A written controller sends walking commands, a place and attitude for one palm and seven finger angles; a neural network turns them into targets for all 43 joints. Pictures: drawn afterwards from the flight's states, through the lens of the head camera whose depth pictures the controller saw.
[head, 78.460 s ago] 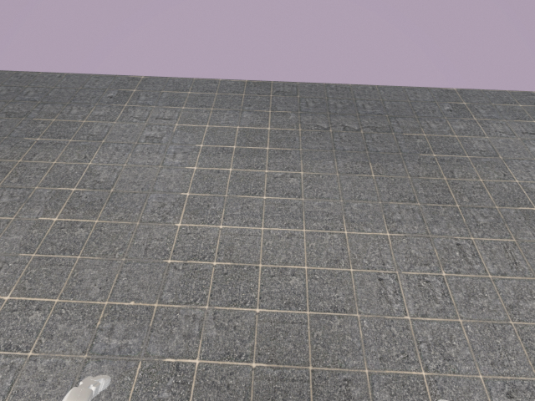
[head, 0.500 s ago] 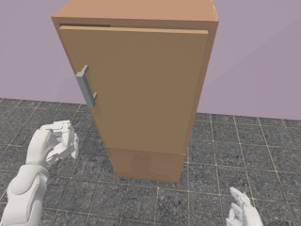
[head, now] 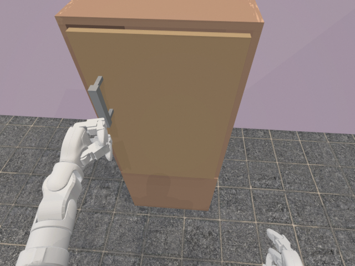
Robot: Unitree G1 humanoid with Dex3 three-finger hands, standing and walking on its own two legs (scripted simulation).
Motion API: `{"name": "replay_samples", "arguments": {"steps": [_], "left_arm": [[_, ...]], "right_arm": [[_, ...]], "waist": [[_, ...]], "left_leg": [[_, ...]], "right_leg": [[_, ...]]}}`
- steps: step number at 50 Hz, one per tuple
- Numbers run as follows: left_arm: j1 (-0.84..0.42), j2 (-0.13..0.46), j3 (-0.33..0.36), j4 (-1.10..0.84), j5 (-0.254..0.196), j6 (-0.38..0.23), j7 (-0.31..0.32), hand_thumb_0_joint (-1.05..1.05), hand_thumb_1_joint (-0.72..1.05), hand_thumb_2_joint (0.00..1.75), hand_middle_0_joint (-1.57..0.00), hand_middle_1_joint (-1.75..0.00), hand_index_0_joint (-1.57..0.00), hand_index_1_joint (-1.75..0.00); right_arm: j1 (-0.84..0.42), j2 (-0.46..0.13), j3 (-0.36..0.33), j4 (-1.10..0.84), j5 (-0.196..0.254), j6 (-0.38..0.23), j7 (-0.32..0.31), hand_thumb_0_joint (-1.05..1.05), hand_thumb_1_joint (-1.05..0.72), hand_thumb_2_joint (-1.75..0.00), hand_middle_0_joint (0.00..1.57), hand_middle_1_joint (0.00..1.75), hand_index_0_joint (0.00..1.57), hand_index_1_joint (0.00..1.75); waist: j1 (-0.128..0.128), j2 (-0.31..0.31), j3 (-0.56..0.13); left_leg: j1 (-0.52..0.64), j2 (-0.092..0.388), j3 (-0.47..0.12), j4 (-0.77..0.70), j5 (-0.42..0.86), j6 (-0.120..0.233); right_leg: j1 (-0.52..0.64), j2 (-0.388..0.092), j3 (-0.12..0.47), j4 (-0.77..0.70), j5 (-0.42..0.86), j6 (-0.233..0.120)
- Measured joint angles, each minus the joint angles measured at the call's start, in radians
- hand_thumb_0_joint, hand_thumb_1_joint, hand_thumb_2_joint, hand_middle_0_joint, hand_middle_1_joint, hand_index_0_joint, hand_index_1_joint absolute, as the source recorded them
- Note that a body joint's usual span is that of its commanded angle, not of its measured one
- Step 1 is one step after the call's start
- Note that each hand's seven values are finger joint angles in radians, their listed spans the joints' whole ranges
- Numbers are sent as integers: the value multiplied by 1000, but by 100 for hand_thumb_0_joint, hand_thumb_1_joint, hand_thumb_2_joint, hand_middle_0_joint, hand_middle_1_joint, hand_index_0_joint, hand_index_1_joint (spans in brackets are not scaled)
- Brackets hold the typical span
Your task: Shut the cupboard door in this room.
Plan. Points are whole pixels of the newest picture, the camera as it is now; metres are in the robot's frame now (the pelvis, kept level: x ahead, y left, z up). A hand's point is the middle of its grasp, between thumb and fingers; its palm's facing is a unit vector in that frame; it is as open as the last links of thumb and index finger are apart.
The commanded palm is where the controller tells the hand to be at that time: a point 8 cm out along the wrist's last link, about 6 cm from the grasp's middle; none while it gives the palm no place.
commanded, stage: bring the fist close to the handle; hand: left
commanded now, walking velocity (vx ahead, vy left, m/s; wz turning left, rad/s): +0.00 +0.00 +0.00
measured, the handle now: (103, 102) +0.48 +0.22 +0.10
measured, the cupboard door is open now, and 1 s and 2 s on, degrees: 0 0 0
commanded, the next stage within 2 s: push the door shut along its arc in 0.60 s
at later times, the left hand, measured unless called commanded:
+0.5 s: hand (110, 132) +0.38 +0.18 +0.10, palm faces -0.01 -1.00 -0.03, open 3.1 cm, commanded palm +0.35 +0.23 +0.10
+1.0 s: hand (116, 120) +0.41 +0.17 +0.11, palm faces -0.10 -0.99 -0.04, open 3.1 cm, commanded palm +0.39 +0.22 +0.10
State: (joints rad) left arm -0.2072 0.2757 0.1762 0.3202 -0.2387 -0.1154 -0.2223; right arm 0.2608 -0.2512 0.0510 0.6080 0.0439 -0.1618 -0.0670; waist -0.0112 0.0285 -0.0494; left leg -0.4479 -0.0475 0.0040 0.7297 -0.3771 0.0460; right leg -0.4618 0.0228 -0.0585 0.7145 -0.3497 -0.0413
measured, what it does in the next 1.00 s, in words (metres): stands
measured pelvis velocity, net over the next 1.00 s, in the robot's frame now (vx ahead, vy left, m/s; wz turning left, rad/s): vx -0.01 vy -0.02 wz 0.00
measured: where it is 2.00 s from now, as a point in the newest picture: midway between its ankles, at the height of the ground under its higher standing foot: outside the picture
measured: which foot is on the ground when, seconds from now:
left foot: down 0.00-1.00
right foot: down 0.00-1.00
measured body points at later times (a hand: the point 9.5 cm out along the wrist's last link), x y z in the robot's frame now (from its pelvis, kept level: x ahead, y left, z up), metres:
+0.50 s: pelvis +0.00 -0.01 +0.00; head +0.03 -0.02 +0.45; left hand +0.37 +0.23 +0.10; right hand +0.10 -0.27 -0.11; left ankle +0.00 +0.09 -0.71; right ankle +0.01 -0.09 -0.71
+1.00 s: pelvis -0.01 -0.02 +0.00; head +0.04 -0.02 +0.44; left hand +0.41 +0.22 +0.11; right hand +0.10 -0.28 -0.11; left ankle +0.00 +0.09 -0.71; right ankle +0.01 -0.09 -0.71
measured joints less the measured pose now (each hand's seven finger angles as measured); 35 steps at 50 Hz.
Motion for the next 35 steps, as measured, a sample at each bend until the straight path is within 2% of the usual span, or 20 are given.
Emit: {"name": "replay_samples", "arguments": {"steps": [5, 13, 20, 35], "left_arm": [[-66, 5, 10, 68, 18, -20, 25, 2, 90, 90, -130, -150, -130, -150], [-175, 23, 28, 219, 25, -29, 20, 2, 90, 90, -130, -150, -130, -150], [-165, 23, 43, 236, 24, -78, 5, 2, 90, 90, -130, -150, -130, -150], [-173, 47, 70, 277, 4, -104, -28, 2, 90, 90, -130, -150, -130, -150]], "right_arm": [[8, 2, -2, 3, -2, 18, 11, 1, -90, -89, 20, 30, 21, 30], [22, -7, -9, 15, 1, 56, 15, 1, -90, -89, 20, 30, 21, 30], [46, -18, -23, 15, 1, 75, 21, 1, -91, -89, 20, 30, 21, 30], [29, -17, -23, 14, 7, 91, 15, 1, -91, -89, 20, 30, 20, 30]], "waist": [[-7, 0, -6], [-17, -3, -2], [-22, -1, -11], [-18, -1, -12]], "left_leg": [[-1, 1, 6, -7, 2, 1], [-12, 4, 7, -11, 8, 0], [-12, 11, 14, -16, 9, -4], [-18, 20, 4, -14, 16, -17]], "right_leg": [[-3, 1, 6, -6, 4, 1], [-16, 4, 7, -10, 11, -1], [-19, 12, 14, -14, 14, -5], [-23, 20, 4, -14, 21, -19]]}}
